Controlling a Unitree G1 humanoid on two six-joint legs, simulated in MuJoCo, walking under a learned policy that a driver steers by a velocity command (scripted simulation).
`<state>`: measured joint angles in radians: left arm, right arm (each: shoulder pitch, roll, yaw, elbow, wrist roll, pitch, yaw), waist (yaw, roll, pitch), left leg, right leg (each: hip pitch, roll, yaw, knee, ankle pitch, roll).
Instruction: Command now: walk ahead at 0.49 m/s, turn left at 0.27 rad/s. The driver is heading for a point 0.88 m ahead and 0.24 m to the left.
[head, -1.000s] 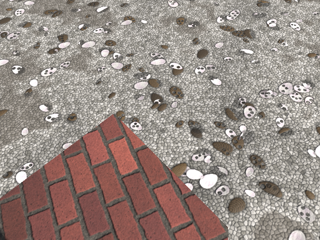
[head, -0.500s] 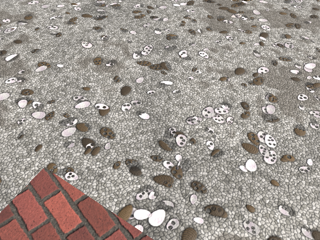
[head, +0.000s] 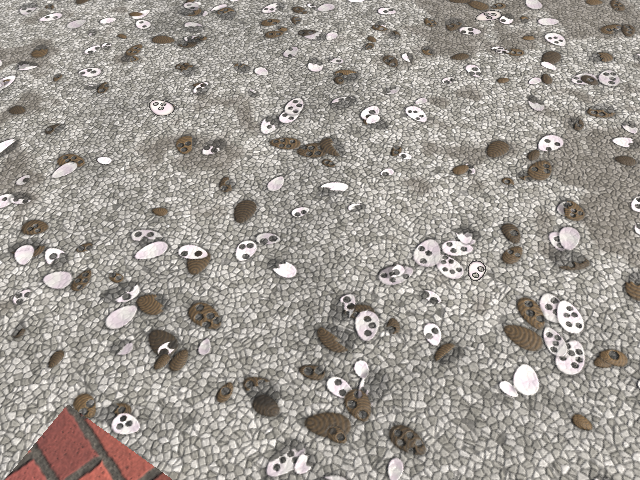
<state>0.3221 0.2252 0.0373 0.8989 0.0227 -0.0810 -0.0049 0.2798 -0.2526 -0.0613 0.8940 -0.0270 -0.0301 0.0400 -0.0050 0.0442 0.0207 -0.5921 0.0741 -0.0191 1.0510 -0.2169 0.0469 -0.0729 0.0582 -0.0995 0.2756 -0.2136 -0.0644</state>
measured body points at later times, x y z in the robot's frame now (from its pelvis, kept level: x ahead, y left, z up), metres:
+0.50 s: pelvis +0.27 +0.06 -0.01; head +0.30 +0.08 +0.44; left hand +0.34 +0.34 -0.13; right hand +0.39 -0.20 -0.13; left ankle +0.27 +0.10 -0.75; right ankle +0.36 -0.10 -0.67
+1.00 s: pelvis +0.57 +0.09 +0.00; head +0.59 +0.09 +0.45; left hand +0.51 +0.37 -0.12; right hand +0.76 -0.11 -0.14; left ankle +0.46 +0.19 -0.66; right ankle +0.62 +0.03 -0.75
